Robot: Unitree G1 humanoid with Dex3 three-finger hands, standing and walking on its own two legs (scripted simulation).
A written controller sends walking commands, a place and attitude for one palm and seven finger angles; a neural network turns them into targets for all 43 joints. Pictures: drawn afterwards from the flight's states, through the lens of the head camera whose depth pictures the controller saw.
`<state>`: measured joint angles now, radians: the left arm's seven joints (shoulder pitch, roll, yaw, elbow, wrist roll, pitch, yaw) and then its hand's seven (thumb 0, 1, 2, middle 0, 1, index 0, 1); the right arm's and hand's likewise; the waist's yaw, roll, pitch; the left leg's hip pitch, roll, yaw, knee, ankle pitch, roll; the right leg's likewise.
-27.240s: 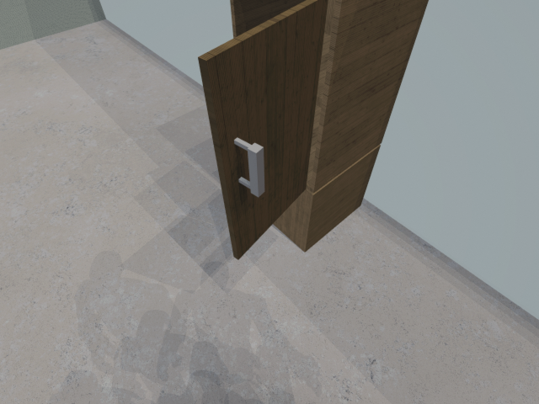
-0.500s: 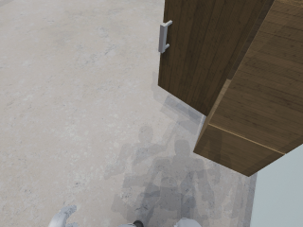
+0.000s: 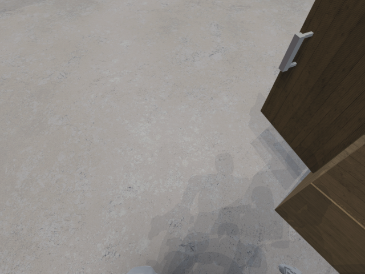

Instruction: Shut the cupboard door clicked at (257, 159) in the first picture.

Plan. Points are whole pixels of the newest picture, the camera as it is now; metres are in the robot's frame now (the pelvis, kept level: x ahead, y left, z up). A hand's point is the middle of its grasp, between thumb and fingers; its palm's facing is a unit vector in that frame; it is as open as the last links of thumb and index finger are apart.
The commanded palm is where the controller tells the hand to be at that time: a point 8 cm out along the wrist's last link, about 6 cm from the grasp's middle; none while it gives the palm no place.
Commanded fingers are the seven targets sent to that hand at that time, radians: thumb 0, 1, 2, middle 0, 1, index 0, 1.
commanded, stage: walk to a spot facing it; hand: left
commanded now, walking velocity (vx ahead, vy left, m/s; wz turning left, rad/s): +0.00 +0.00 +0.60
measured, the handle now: (295, 51) +0.76 -0.32 +0.03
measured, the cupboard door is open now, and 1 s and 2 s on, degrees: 75 75 75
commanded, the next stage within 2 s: turn to face it in 1.86 s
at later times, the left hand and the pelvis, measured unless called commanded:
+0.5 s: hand out of the picture +0.04 +0.18 -0.14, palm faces +0.30 -0.92 -0.25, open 7.4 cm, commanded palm none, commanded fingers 0.00 0.90 0.90 -0.20 -0.30 -0.20 -0.30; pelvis +0.02 -0.03 +0.01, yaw +18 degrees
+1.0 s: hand out of the picture +0.01 +0.19 -0.13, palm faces +0.59 -0.76 -0.27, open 7.4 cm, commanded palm none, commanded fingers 0.00 0.90 0.90 -0.20 -0.30 -0.20 -0.30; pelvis +0.07 -0.02 +0.02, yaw +36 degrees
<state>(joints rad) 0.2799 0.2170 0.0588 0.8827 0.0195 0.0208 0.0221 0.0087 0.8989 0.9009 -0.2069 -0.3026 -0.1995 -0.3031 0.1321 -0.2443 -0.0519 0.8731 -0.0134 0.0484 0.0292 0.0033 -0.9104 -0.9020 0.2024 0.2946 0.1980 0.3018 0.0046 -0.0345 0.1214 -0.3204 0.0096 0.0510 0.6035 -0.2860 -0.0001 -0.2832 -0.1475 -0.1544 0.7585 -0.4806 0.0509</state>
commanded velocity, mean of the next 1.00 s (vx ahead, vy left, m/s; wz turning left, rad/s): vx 0.09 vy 0.00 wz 0.60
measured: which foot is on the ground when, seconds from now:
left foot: down 0.00-0.26, up 0.28-0.56, down 0.58-0.86, up 0.88-1.00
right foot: up 0.00-0.26, down 0.28-0.58, up 0.60-0.84, down 0.86-1.00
